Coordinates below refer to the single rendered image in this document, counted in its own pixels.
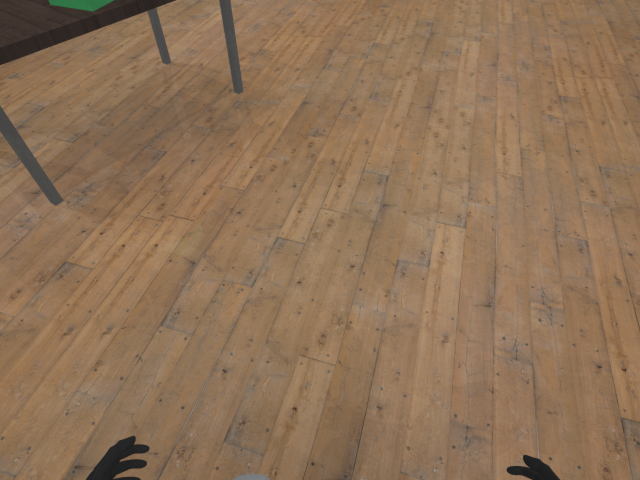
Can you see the left robot hand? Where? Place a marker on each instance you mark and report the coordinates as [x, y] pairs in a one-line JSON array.
[[109, 466]]

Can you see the table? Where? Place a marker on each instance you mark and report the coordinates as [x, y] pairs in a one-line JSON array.
[[28, 26]]

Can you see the right robot hand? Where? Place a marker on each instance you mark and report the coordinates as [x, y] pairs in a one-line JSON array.
[[537, 469]]

